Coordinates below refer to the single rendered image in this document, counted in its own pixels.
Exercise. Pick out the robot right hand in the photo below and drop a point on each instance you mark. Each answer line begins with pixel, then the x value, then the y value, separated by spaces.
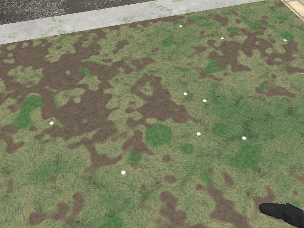
pixel 287 212

